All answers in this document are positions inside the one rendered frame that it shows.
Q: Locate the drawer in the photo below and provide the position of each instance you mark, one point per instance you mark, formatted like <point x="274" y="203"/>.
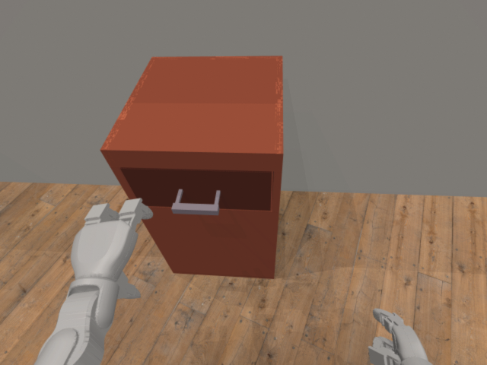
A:
<point x="240" y="189"/>

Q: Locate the robot right hand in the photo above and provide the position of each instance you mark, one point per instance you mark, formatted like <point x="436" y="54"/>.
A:
<point x="405" y="342"/>

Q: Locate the cabinet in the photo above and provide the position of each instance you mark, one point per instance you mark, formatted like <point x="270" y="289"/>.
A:
<point x="207" y="113"/>

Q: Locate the handle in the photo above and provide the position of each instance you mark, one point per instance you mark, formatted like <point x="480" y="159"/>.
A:
<point x="187" y="208"/>

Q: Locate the robot left hand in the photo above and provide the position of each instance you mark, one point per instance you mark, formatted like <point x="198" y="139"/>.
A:
<point x="105" y="244"/>

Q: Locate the left robot forearm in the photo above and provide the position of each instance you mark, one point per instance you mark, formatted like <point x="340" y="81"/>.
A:
<point x="84" y="319"/>

